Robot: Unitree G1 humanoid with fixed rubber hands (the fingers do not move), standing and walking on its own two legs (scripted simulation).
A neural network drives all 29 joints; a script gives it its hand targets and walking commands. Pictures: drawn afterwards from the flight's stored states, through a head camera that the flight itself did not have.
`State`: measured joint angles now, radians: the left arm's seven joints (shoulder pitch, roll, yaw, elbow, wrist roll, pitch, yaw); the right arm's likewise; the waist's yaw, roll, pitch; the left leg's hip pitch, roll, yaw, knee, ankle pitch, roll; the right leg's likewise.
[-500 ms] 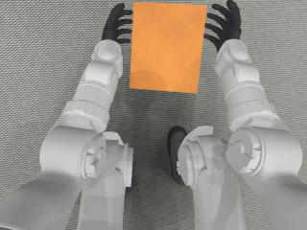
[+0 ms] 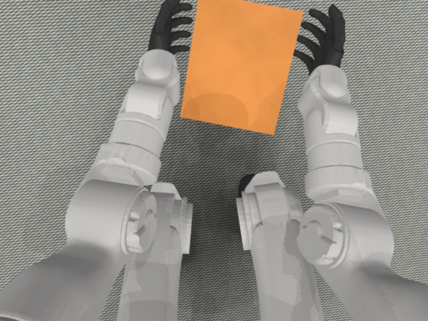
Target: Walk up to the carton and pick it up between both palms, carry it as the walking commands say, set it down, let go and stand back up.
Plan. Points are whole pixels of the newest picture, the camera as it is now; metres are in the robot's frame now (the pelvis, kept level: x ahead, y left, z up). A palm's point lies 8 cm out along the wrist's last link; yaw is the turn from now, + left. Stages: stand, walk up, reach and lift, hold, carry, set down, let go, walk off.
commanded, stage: reach and lift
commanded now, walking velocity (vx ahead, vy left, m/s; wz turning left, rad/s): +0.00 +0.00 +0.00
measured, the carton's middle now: (236, 72) +0.50 -0.08 -0.24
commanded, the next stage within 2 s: none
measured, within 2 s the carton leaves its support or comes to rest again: neither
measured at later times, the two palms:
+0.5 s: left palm (161, 52) +0.50 +0.04 -0.09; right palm (334, 79) +0.45 -0.19 -0.09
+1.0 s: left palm (151, 54) +0.48 +0.04 -0.03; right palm (365, 76) +0.44 -0.19 -0.02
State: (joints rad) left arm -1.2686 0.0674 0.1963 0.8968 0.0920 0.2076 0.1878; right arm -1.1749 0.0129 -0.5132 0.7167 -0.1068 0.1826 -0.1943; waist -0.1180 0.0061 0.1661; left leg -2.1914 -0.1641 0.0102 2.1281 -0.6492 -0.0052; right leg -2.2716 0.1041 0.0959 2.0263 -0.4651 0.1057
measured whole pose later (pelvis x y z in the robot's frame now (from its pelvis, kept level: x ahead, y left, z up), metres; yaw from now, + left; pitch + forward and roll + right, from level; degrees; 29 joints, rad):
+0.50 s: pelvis -0.05 -0.02 +0.02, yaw +1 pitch +22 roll +4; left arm -1.40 0.09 0.33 0.82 0.18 0.33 0.09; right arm -1.29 0.08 -0.46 0.59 -0.08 0.26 -0.49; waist -0.09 0.00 0.52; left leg -1.87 -0.16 0.01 2.05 -0.59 -0.05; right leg -1.97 0.16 0.13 1.98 -0.38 0.09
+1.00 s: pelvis -0.05 +0.00 +0.06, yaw +0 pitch +19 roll +0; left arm -1.29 0.00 0.28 0.64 0.12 0.38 0.19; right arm -1.22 0.08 -0.49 0.46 -0.10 0.32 -0.38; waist -0.11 0.02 0.52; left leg -1.73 -0.18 -0.01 1.95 -0.56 -0.01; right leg -1.79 0.13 0.14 1.85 -0.41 0.13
